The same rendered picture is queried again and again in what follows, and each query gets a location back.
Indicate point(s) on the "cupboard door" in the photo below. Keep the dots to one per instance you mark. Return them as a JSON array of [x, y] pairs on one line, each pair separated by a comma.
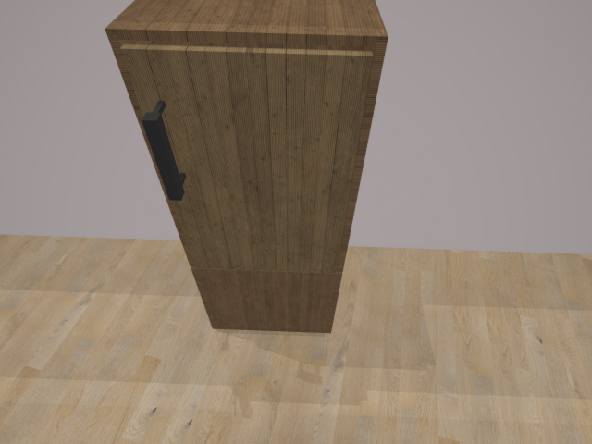
[[267, 139]]

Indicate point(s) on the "handle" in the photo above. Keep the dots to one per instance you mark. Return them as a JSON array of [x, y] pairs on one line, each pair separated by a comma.
[[157, 136]]

